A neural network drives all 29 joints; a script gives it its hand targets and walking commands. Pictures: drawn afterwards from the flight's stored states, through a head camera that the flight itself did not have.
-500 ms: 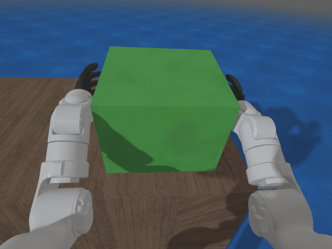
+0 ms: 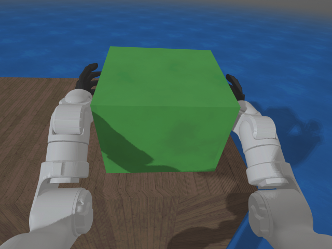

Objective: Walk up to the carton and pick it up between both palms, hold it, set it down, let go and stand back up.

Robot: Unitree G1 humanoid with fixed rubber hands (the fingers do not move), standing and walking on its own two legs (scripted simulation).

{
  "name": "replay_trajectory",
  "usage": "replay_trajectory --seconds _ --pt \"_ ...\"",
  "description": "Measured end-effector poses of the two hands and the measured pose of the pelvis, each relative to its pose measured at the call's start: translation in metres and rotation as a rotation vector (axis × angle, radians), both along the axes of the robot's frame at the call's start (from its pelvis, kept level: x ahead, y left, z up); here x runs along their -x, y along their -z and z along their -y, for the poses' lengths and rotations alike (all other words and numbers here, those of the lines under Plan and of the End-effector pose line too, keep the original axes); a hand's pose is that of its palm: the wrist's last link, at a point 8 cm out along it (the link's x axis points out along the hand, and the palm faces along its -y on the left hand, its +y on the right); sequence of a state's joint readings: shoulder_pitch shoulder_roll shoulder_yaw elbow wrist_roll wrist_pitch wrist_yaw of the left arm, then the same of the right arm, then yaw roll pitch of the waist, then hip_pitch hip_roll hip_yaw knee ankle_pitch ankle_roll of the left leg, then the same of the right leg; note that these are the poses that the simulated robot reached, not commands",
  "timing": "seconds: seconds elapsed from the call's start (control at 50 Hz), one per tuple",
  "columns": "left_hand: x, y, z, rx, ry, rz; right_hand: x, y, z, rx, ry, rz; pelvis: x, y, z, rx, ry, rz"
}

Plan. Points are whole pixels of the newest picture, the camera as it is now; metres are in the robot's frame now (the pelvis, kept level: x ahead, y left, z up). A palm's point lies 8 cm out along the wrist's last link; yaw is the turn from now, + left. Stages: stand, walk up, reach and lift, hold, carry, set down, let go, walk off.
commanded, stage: hold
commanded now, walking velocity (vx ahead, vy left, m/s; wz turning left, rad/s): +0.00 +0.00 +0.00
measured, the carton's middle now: (161, 108) +0.38 +0.03 +0.20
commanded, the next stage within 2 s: none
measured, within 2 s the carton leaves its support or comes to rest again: neither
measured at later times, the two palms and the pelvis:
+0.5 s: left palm (84, 95) +0.36 +0.20 +0.24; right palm (234, 106) +0.37 -0.15 +0.22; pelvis +0.00 +0.00 +0.00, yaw +0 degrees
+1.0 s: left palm (84, 95) +0.36 +0.20 +0.24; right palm (234, 106) +0.37 -0.15 +0.22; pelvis +0.00 +0.00 +0.00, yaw +0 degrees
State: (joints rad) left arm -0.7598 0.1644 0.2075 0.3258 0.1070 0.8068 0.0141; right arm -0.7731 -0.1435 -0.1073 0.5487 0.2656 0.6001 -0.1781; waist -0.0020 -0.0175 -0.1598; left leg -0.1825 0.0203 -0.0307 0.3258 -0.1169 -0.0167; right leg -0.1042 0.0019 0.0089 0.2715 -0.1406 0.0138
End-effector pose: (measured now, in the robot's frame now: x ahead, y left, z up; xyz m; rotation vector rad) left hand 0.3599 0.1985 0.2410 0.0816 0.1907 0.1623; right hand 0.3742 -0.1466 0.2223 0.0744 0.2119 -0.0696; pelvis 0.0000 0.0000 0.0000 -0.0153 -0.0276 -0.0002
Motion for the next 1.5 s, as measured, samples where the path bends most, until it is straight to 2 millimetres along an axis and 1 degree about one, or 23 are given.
replay_trajectory --seconds 1.5 --pt "0.0006 -0.0026 -0.0003 0.0 0.0 0.011 -0.0001 -0.0024 -0.0003 0.001 -0.001 0.01 0.0 0.0 0.0 0.0 0.0 0.0"
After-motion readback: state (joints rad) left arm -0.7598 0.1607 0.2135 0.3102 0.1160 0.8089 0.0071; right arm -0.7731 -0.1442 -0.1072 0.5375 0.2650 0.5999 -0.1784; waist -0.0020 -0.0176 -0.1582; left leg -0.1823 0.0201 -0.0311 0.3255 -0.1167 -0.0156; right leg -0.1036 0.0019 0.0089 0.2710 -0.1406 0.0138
